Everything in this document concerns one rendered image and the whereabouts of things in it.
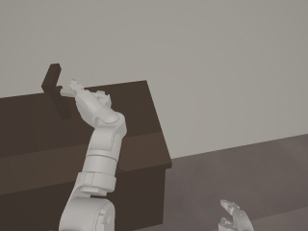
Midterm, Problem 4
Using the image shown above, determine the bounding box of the left robot forearm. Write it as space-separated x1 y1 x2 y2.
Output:
59 107 127 231

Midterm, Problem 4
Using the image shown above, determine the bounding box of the counter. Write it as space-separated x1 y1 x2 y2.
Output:
0 64 172 231

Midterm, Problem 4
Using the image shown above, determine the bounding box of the robot right hand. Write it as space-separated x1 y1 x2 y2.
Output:
218 199 254 231

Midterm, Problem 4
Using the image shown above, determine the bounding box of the tap lever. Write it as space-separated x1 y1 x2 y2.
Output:
60 89 105 98

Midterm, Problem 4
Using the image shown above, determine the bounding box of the robot left hand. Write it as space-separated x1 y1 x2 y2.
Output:
69 79 112 127

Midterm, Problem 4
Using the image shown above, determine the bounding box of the robot left upper arm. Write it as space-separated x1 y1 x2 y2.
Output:
59 196 116 231

